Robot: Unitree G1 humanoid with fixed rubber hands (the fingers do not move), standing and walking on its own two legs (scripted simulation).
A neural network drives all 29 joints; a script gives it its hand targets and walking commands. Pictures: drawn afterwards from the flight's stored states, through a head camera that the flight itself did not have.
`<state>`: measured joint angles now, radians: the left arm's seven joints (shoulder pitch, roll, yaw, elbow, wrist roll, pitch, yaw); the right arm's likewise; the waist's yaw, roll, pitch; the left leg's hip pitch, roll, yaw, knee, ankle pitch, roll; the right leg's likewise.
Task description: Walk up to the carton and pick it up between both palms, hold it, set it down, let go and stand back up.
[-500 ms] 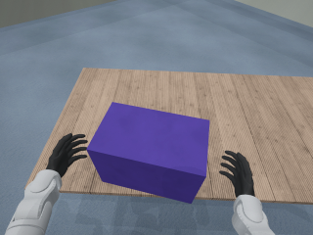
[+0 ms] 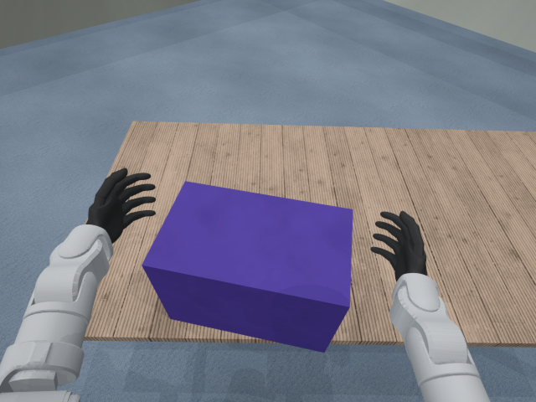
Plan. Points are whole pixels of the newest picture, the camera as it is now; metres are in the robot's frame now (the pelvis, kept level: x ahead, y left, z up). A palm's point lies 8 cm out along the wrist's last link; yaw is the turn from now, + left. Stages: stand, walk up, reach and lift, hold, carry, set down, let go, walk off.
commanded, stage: reach and lift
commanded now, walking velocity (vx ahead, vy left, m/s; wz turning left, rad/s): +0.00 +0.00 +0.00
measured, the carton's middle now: (255, 267) +0.35 +0.03 -0.02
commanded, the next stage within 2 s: none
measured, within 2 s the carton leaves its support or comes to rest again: neither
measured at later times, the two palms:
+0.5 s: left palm (119, 193) +0.40 +0.24 +0.10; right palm (406, 240) +0.35 -0.19 +0.07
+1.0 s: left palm (121, 227) +0.40 +0.27 +0.01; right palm (384, 272) +0.34 -0.18 +0.00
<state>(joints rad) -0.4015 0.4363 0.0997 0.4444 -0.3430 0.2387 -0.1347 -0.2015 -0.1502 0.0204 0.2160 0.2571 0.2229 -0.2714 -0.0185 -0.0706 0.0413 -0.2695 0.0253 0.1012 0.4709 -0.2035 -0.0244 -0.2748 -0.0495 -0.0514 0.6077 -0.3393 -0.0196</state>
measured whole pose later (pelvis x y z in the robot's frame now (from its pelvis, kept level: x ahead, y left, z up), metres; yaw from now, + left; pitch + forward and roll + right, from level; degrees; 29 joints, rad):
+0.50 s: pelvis +0.00 +0.00 +0.00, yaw +0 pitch +1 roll +2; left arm -0.66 0.44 0.10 0.82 -0.32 0.17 -0.13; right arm -0.47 -0.15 0.01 0.56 0.26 0.16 -0.27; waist -0.06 -0.07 0.02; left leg -0.27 0.03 0.10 0.47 -0.20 -0.02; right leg -0.27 -0.05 -0.05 0.59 -0.33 -0.02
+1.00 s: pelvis +0.00 +0.03 -0.01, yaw -1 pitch +15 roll -2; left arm -0.71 0.44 -0.17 1.25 -0.32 -0.29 -0.09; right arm -0.52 -0.15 0.01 1.02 0.30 -0.21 -0.13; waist -0.08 -0.03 -0.17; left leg -0.66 0.08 0.08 0.67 -0.27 0.00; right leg -0.57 0.00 -0.06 0.60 -0.29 0.01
